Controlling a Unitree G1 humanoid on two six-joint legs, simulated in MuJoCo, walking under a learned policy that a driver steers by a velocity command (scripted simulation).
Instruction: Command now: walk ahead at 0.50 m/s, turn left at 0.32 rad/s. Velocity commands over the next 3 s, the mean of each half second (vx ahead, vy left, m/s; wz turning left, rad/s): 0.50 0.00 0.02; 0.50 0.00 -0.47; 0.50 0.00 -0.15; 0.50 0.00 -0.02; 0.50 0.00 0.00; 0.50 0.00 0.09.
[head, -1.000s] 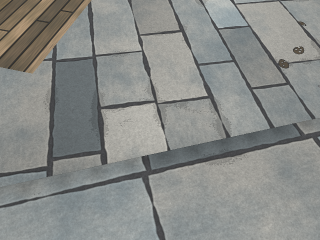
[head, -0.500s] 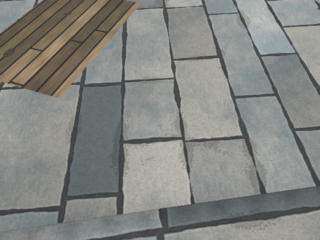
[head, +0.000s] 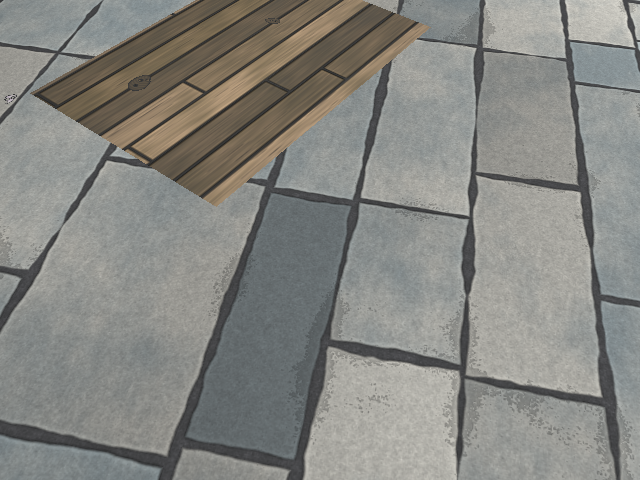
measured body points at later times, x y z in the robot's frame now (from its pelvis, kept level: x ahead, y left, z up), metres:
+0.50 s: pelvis +0.25 -0.05 +0.00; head +0.27 -0.06 +0.45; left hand +0.26 +0.22 -0.13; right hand +0.36 -0.32 -0.12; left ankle +0.29 +0.10 -0.68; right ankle +0.23 -0.12 -0.74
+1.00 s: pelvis +0.56 +0.02 -0.15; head +0.59 +0.05 +0.30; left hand +0.61 +0.31 -0.29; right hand +0.64 -0.26 -0.25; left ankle +0.64 +0.12 -0.88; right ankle +0.34 -0.09 -0.66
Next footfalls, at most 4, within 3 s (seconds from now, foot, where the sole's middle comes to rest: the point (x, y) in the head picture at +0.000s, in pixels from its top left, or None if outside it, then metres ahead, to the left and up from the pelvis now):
0.28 right None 0.27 -0.12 -0.78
0.90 left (276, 419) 0.68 0.11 -0.91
1.40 right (375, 353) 0.85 -0.15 -0.91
1.94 left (343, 252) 1.19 -0.08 -0.91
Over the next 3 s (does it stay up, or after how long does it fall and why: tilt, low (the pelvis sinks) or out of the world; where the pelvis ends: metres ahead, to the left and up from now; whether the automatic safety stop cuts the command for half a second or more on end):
stays up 1.52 -0.33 -0.14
